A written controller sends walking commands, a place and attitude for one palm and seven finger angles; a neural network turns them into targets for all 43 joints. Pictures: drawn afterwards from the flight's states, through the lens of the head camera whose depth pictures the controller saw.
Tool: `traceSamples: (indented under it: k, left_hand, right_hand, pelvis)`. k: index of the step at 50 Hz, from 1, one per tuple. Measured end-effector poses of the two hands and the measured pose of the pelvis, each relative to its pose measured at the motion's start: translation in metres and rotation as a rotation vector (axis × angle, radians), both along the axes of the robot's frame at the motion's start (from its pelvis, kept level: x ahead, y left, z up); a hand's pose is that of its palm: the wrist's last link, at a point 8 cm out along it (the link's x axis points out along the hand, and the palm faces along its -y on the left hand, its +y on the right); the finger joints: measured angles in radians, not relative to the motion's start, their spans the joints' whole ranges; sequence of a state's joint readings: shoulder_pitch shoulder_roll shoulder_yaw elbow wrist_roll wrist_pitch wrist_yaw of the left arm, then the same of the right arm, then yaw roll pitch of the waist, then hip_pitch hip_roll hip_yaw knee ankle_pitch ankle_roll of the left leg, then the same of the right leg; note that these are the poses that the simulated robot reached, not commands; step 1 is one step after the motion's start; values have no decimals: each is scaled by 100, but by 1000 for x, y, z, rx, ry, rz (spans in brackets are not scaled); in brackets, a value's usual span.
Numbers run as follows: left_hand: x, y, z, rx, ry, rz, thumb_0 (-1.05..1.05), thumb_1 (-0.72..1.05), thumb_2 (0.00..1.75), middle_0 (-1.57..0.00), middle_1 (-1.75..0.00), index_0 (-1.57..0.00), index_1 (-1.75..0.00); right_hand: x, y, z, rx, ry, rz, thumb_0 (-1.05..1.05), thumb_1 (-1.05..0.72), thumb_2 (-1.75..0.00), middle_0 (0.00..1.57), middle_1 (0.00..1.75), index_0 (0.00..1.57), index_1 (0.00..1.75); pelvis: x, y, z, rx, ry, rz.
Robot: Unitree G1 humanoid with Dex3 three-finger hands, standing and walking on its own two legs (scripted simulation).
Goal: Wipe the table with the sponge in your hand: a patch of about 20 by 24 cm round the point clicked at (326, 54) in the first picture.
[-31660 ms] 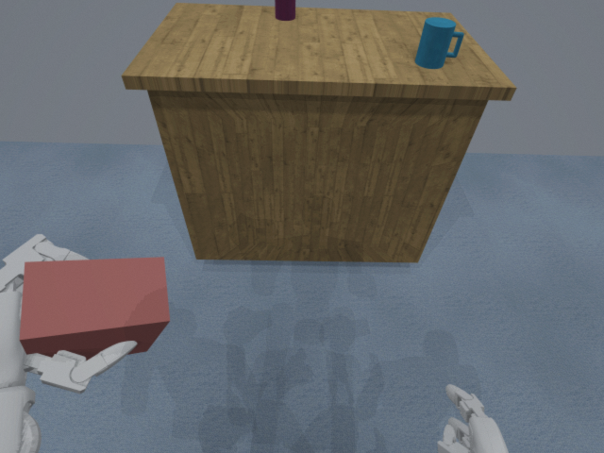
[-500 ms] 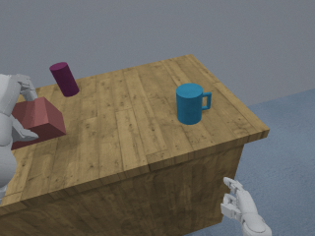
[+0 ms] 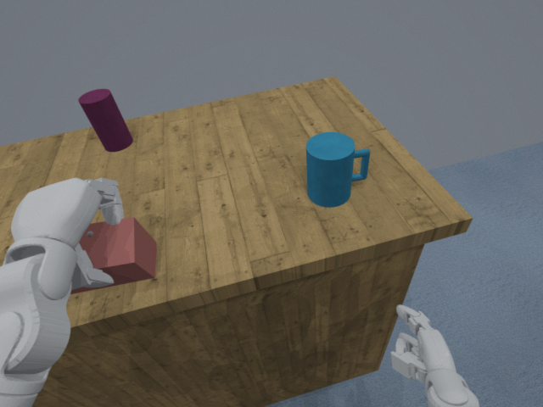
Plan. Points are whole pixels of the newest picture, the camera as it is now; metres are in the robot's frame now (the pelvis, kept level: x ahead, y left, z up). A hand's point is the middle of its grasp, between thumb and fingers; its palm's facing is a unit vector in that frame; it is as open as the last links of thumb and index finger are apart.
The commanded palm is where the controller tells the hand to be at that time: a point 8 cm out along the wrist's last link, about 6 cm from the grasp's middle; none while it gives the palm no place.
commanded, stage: move the sponge above the wiping area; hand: left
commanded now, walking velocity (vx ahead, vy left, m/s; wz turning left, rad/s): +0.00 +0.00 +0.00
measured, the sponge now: (102, 262) +0.25 +0.30 +0.11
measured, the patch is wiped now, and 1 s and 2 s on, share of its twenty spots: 0.40 0.40 0.40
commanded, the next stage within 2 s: none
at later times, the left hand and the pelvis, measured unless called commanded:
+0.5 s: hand (80, 201) +0.25 +0.26 +0.24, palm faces +0.32 +0.00 -0.95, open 9.4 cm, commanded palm +0.21 +0.27 +0.29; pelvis +0.01 +0.01 +0.00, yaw +1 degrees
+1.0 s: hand (66, 188) +0.27 +0.30 +0.23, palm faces +0.28 -0.01 -0.96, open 9.4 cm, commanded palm +0.21 +0.28 +0.27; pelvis +0.01 +0.00 +0.00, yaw +0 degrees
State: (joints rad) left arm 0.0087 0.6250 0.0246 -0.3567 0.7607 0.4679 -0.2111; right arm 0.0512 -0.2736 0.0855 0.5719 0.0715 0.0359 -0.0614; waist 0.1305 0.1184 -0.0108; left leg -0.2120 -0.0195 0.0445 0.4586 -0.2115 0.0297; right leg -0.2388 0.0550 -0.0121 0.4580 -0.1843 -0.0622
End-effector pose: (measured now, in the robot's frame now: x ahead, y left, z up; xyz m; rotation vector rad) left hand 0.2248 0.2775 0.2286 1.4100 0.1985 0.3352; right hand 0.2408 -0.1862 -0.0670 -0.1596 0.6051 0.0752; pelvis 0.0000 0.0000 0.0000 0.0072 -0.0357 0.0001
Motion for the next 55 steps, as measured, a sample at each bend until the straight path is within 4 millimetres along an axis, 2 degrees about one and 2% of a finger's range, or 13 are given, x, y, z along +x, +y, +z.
traceSamples:
  k: [5, 10, 14, 18, 20, 24, 29, 33, 37, 42, 47, 51, 55]
  left_hand:
    - [-8, -25, 53, 173, -203, -135, -1, -55, 89, -90, -158, -94, -157]
    - [0, 6, 93, 168, -309, 6, -1, -55, 90, -90, -157, -94, -156]
    - [8, 25, 63, 72, -175, 95, -1, -55, 90, -90, -157, -93, -155]
    - [3, 8, 5, -24, 4, 36, -1, -55, 90, -89, -156, -92, -156]
    - [-4, -7, 7, 3, -23, -29, -1, -55, 90, -89, -157, -92, -156]
    - [-11, -25, 43, 135, -177, -123, -1, -55, 90, -89, -157, -93, -156]
    - [2, -2, 76, 139, -281, -17, -1, -55, 91, -90, -156, -93, -155]
    - [13, 12, 53, 53, -177, 61, -1, -55, 91, -89, -156, -93, -155]
    - [13, -5, 8, -17, -34, 13, -1, -55, 91, -89, -156, -92, -155]
    - [4, -30, 30, 97, -132, -105, -1, -55, 91, -89, -156, -92, -155]
    - [11, -8, 60, 140, -217, -6, -1, -55, 91, -89, -155, -92, -154]
    - [16, 14, 44, 80, -133, 100, -1, -55, 92, -89, -155, -92, -154]
    - [13, 7, 9, 23, -19, 90, -1, -55, 92, -88, -155, -91, -155]
  right_hand:
    - [11, -1, -1, -47, 4, 4, 2, -90, -89, 20, 30, 20, 30]
    - [21, 7, 5, 21, -19, -16, 2, -91, -89, 20, 30, 20, 30]
    - [21, 10, 8, 60, -30, -10, 2, -91, -89, 20, 30, 20, 30]
    - [21, 10, 5, 37, -14, 4, 2, -90, -89, 20, 30, 20, 30]
    - [22, 11, 4, 2, -9, 19, 2, -90, -89, 20, 30, 20, 30]
    - [28, 16, 4, -25, -6, 39, 2, -90, -89, 20, 30, 20, 30]
    - [29, 26, 9, 31, -17, 28, 2, -91, -89, 20, 30, 20, 30]
    - [23, 25, 7, 65, -7, 18, 2, -90, -89, 20, 30, 19, 29]
    - [17, 18, 2, 48, 11, 16, 2, -90, -89, 20, 30, 19, 29]
    - [17, 10, -2, -9, 27, 23, 2, -90, -89, 20, 30, 19, 30]
    - [18, 5, 1, 10, 22, -2, 2, -90, -89, 20, 30, 20, 30]
    - [16, -1, 3, 33, 8, -19, 2, -90, -89, 20, 30, 20, 30]
    - [14, -7, 1, 18, 5, -22, 2, -90, -89, 20, 30, 20, 30]
  pelvis:
    - [8, 2, -1, 1, -25, 7]
    - [12, 3, 1, -2, -17, 4]
    - [12, 4, 2, -2, 6, 4]
    - [11, 5, 1, -2, 13, 3]
    - [12, 5, 1, -2, 6, 6]
    - [14, 7, 1, -1, -18, 15]
    - [13, 6, 2, -1, -18, 16]
    - [10, 6, 3, 0, 1, 10]
    - [9, 6, 2, 2, 9, 6]
    - [11, 4, 1, 5, -11, 10]
    - [12, 1, 2, 4, -15, 7]
    - [10, -3, 2, 3, -1, 4]
    - [8, -4, 1, 3, 4, 10]
